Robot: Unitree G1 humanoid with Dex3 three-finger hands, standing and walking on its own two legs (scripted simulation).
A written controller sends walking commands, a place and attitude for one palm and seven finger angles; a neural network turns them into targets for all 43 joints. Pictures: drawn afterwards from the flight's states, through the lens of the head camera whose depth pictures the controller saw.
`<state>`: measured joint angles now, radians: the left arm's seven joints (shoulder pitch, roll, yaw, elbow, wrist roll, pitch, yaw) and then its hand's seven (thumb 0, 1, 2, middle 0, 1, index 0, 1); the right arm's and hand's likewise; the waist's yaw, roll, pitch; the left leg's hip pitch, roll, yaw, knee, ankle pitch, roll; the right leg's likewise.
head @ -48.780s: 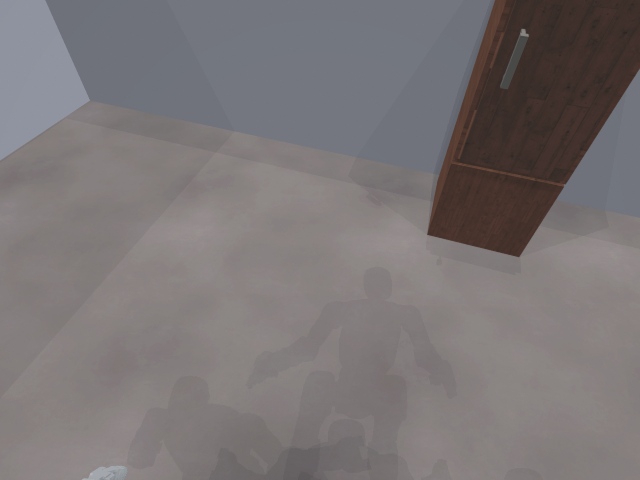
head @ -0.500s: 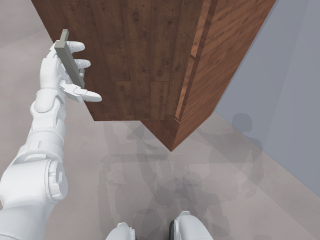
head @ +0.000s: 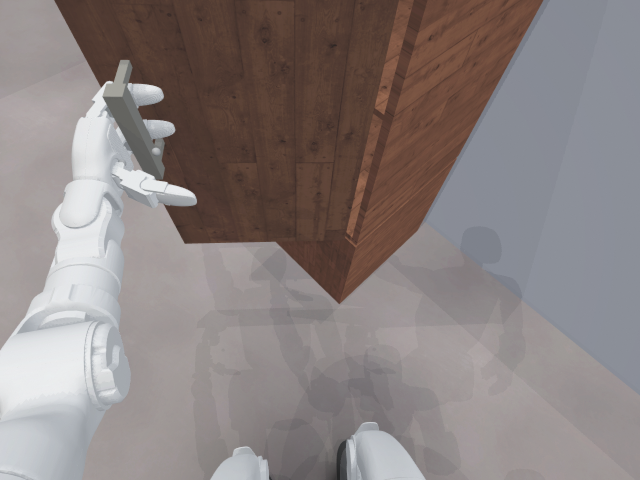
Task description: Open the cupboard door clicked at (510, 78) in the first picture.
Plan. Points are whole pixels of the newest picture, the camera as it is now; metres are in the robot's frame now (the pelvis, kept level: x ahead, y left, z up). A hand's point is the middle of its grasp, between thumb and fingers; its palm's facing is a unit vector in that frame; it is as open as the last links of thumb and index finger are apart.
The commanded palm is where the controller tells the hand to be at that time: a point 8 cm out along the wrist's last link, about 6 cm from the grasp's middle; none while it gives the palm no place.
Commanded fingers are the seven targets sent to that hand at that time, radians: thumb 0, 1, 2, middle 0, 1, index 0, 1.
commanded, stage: close the thumb around the handle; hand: left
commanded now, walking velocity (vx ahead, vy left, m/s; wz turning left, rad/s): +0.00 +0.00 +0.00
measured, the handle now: (141, 124) +0.55 +0.19 +0.08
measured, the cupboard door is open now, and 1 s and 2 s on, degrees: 49 50 95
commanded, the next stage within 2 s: pull the door open along its arc in 0.66 s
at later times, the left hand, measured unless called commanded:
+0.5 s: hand (154, 153) +0.49 +0.17 +0.09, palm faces -0.01 -1.00 -0.01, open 6.9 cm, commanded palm +0.47 +0.21 +0.08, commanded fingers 0.00 0.90 0.90 -0.40 -1.35 -0.40 -1.35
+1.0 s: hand (153, 157) +0.49 +0.17 +0.09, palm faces -0.03 -1.00 -0.01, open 5.5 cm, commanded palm +0.43 +0.22 +0.08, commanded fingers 0.00 0.90 0.90 -0.40 -1.35 -0.40 -1.35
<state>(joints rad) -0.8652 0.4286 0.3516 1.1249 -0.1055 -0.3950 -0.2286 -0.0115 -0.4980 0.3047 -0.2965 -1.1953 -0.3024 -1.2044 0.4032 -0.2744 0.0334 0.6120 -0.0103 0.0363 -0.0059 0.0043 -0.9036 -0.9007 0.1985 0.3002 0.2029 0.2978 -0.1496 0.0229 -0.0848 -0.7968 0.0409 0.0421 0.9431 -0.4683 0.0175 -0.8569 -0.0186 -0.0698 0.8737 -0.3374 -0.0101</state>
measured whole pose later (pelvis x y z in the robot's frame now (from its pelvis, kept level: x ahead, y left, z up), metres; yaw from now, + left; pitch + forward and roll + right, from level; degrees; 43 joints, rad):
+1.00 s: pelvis +0.00 +0.00 +0.00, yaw -1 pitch +18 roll -1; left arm -0.78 0.41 0.35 1.03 -0.14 -0.37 -0.24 0.00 0.76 0.81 -0.38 -1.34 -0.36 -1.35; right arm 0.40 -0.28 0.03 0.58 0.00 0.05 0.00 0.00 -0.90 -0.90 0.20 0.30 0.20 0.30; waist -0.13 0.02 -0.10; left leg -0.77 0.04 0.05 0.93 -0.47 0.02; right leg -0.85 -0.02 -0.05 0.87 -0.34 -0.01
